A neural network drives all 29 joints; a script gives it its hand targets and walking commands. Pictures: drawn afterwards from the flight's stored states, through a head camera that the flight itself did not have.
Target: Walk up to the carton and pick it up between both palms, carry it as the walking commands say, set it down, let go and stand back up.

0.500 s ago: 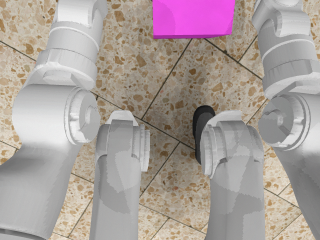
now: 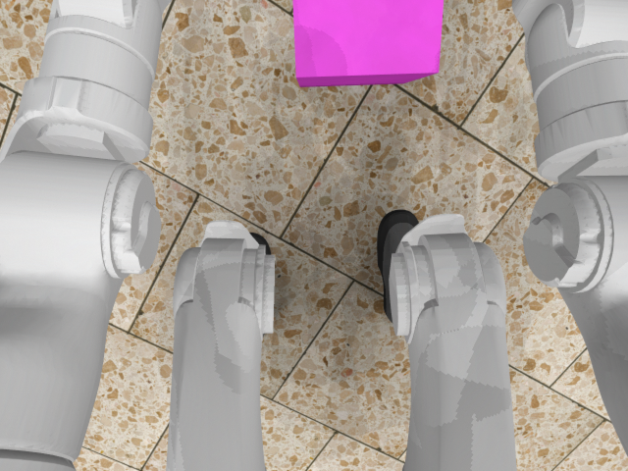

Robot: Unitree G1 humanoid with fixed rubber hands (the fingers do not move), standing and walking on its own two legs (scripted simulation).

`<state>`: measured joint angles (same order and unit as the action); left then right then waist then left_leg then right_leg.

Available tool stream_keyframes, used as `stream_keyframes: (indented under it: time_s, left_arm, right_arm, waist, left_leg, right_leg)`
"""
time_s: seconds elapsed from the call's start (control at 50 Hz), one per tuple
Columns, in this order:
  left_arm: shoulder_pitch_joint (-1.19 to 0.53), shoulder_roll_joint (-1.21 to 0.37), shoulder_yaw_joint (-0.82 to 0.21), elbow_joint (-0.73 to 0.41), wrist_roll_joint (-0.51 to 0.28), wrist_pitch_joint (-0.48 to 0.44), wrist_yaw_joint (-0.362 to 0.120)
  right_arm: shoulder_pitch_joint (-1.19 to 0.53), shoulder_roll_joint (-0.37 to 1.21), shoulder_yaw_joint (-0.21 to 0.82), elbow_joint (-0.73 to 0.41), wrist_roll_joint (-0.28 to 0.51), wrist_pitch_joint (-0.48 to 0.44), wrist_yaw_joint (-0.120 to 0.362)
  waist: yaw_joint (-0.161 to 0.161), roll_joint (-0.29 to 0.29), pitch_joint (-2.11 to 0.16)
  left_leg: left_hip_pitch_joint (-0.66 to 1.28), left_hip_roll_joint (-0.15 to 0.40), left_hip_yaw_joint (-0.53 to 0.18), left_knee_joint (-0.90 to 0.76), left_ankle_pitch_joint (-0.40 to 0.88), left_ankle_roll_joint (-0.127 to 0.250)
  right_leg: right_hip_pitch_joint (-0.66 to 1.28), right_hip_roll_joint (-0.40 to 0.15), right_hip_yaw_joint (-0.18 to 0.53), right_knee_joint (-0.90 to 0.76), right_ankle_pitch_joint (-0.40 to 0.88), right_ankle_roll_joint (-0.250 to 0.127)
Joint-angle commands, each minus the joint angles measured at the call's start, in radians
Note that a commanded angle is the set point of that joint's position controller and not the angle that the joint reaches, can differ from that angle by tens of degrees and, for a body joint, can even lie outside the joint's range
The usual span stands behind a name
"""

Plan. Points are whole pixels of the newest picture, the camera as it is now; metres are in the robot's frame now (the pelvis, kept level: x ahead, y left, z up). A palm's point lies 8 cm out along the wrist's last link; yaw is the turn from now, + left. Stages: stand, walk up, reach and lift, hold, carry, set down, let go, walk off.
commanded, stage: set down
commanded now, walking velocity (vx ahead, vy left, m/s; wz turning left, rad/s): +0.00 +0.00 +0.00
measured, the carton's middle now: out of the picture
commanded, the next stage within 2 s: let go in 1.10 s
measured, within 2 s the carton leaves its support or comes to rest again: neither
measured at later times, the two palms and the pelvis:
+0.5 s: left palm out of the picture +0.60 +0.14 -0.01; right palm out of the picture +0.57 -0.19 +0.00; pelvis +0.02 +0.00 +0.10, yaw -1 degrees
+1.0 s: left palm out of the picture +0.59 +0.14 +0.14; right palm out of the picture +0.56 -0.19 +0.15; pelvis +0.04 +0.00 +0.24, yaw +0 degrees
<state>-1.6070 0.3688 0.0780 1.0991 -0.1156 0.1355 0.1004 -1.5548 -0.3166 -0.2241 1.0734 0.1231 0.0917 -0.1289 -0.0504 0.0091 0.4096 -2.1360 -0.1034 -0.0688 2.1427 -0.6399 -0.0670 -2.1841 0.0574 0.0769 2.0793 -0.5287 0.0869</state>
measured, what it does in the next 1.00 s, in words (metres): rises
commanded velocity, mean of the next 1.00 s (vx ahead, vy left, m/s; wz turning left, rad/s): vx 0.00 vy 0.00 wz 0.00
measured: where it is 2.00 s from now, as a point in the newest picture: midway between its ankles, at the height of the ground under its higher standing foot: (324, 297)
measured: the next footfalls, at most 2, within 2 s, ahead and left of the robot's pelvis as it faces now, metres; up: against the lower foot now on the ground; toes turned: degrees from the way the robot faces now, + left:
none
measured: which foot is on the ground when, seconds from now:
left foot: down 0.00-1.00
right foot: down 0.00-1.00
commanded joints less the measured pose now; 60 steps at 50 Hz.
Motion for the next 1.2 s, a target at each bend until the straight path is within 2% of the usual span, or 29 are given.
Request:
stream_keyframes:
  time_s: [0.0,0.06,0.12,0.16,0.2,0.22,0.26,0.3,0.36,0.44,0.5,0.62,0.72,0.8,0.9,0.98,1.08,1.14,1.18]
  left_arm:
    - [-0.28,0.029,0.02,-0.077,-0.008,0.002,-0.02]
    - [-0.241,0.043,0.073,-0.033,0.044,0.002,-0.023]
    - [-0.222,0.062,0.109,-0.06,0.09,0.008,-0.017]
    - [-0.217,0.08,0.134,-0.075,0.114,0.013,-0.011]
    - [-0.209,0.069,0.146,-0.094,0.123,0.022,-0.012]
    - [-0.209,0.058,0.145,-0.117,0.117,0.026,-0.015]
    - [-0.208,0.026,0.127,-0.15,0.109,0.034,-0.022]
    - [-0.19,-0.002,0.114,-0.163,0.105,0.042,-0.027]
    - [-0.164,-0.027,0.101,-0.2,0.122,0.051,-0.029]
    - [-0.104,-0.025,0.127,-0.239,0.169,0.056,-0.016]
    - [-0.055,-0.029,0.155,-0.277,0.191,0.052,-0.008]
    - [0.031,-0.073,0.159,-0.266,0.189,0.045,-0.017]
    - [0.07,-0.072,0.184,-0.283,0.202,0.029,-0.027]
    - [0.099,-0.076,0.203,-0.263,0.218,0.025,-0.041]
    - [0.082,-0.083,0.224,-0.287,0.234,0.026,-0.064]
    - [0.08,-0.08,0.245,-0.29,0.255,0.037,-0.081]
    - [0.114,-0.101,0.287,-0.22,0.311,0.035,-0.103]
    - [0.144,-0.127,0.3,-0.226,0.345,0.026,-0.109]
    - [0.174,-0.143,0.318,-0.251,0.374,0.025,-0.094]
  right_arm:
    - [-0.226,-0.119,-0.057,-0.099,-0.06,0.002,-0.014]
    - [-0.212,-0.073,-0.075,-0.104,-0.08,0.012,-0.001]
    - [-0.209,-0.014,-0.053,-0.134,-0.066,0.031,0.011]
    - [-0.196,-0.001,-0.049,-0.131,-0.067,0.045,0.01]
    - [-0.184,-0.003,-0.067,-0.142,-0.088,0.055,0.004]
    - [-0.174,-0.007,-0.08,-0.149,-0.104,0.057,0.0]
    - [-0.161,-0.021,-0.115,-0.176,-0.133,0.059,-0.012]
    - [-0.141,-0.036,-0.15,-0.195,-0.165,0.057,-0.023]
    - [-0.103,-0.024,-0.177,-0.237,-0.18,0.054,-0.022]
    - [-0.04,0.012,-0.158,-0.271,-0.149,0.056,-0.007]
    - [0.019,0.035,-0.153,-0.285,-0.14,0.054,0.0]
    - [0.093,0.053,-0.166,-0.308,-0.158,0.042,0.006]
    - [0.133,0.088,-0.164,-0.342,-0.172,0.036,0.013]
    - [0.155,0.111,-0.171,-0.356,-0.195,0.041,0.018]
    - [0.164,0.126,-0.216,-0.372,-0.25,0.054,0.023]
    - [0.151,0.14,-0.238,-0.403,-0.279,0.068,0.031]
    - [0.185,0.183,-0.269,-0.35,-0.338,0.072,0.05]
    - [0.213,0.192,-0.273,-0.34,-0.36,0.062,0.062]
    - [0.232,0.177,-0.272,-0.35,-0.379,0.052,0.071]
  waist:
    - [-0.091,0.006,-1.294]
    - [-0.036,0.013,-1.189]
    - [0.041,0.002,-1.275]
    - [0.058,-0.018,-1.299]
    - [0.037,-0.035,-1.303]
    - [0.014,-0.042,-1.315]
    - [-0.032,-0.02,-1.343]
    - [-0.062,0.01,-1.364]
    - [-0.056,0.074,-1.414]
    - [-0.011,0.107,-1.479]
    - [-0.001,0.088,-1.5]
    - [-0.022,0.063,-1.444]
    - [-0.006,0.042,-1.456]
    - [0.001,0.033,-1.438]
    - [-0.013,0.023,-1.368]
    - [-0.002,0.024,-1.337]
    - [-0.003,0.017,-1.17]
    - [-0.007,0.031,-1.149]
    - [-0.001,0.04,-1.187]
  left_leg:
    - [0.413,0.004,0.14,-0.238,0.273,0.023]
    - [0.365,0.006,0.145,-0.289,0.23,0.031]
    - [0.408,0.005,0.157,-0.342,0.236,0.043]
    - [0.418,0.003,0.163,-0.381,0.23,0.048]
    - [0.421,-0.002,0.162,-0.416,0.225,0.048]
    - [0.427,-0.004,0.16,-0.433,0.223,0.047]
    - [0.466,-0.008,0.152,-0.457,0.248,0.04]
    - [0.515,-0.01,0.144,-0.483,0.287,0.031]
    - [0.628,-0.01,0.131,-0.521,0.368,0.019]
    - [0.737,-0.012,0.131,-0.579,0.456,0.014]
    - [0.774,-0.017,0.13,-0.631,0.503,0.014]
    - [0.828,-0.018,0.116,-0.747,0.581,0.013]
    - [0.873,-0.019,0.116,-0.847,0.657,0.012]
    - [0.885,-0.02,0.124,-0.936,0.649,0.012]
    - [0.913,-0.019,0.131,-1.063,0.567,0.013]
    - [0.987,-0.017,0.132,-1.157,0.521,0.02]
    - [0.982,-0.003,0.126,-1.245,0.461,0.021]
    - [1.026,0.003,0.121,-1.27,0.492,0.015]
    - [1.09,0.006,0.114,-1.282,0.553,0.01]
  right_leg:
    - [0.695,0.015,-0.171,-0.171,0.333,-0.043]
    - [0.625,0.018,-0.164,-0.207,0.279,-0.04]
    - [0.678,0.026,-0.161,-0.24,0.268,-0.032]
    - [0.711,0.031,-0.162,-0.27,0.259,-0.028]
    - [0.73,0.036,-0.165,-0.307,0.254,-0.029]
    - [0.746,0.039,-0.169,-0.324,0.256,-0.03]
    - [0.748,0.042,-0.177,-0.352,0.279,-0.035]
    - [0.749,0.045,-0.186,-0.382,0.304,-0.039]
    - [0.733,0.05,-0.195,-0.421,0.342,-0.042]
    - [0.765,0.055,-0.195,-0.48,0.392,-0.034]
    - [0.811,0.06,-0.19,-0.535,0.436,-0.027]
    - [0.866,0.06,-0.185,-0.66,0.507,-0.028]
    - [0.99,0.055,-0.166,-0.759,0.611,-0.028]
    - [1.097,0.048,-0.149,-0.846,0.647,-0.025]
    - [1.183,0.042,-0.142,-0.971,0.585,-0.024]
    - [1.243,0.039,-0.141,-1.062,0.528,-0.02]
    - [1.219,0.026,-0.146,-1.144,0.455,-0.02]
    - [1.228,0.023,-0.147,-1.172,0.475,-0.024]
    - [1.254,0.026,-0.147,-1.185,0.515,-0.027]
